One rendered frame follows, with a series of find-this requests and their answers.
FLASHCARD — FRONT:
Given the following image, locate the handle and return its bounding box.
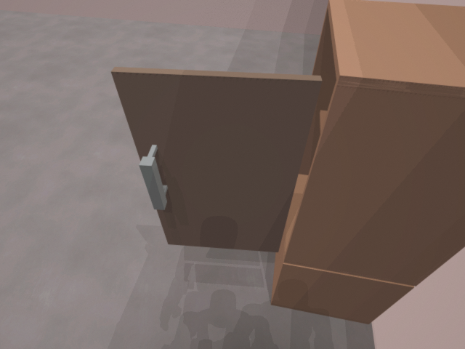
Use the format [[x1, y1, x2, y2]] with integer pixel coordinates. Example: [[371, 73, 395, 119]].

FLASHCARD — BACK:
[[139, 145, 168, 210]]

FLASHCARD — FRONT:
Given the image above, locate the cupboard door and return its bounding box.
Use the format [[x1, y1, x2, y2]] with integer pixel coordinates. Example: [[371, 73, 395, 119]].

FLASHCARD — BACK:
[[111, 67, 322, 252]]

